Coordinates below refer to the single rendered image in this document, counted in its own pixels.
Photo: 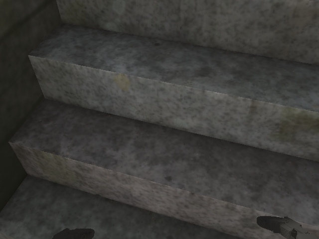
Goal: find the robot left hand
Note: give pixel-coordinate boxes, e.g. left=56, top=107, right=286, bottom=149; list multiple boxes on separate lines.
left=52, top=228, right=95, bottom=239

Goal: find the robot right hand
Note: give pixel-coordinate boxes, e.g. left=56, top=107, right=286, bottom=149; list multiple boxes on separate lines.
left=256, top=216, right=318, bottom=239

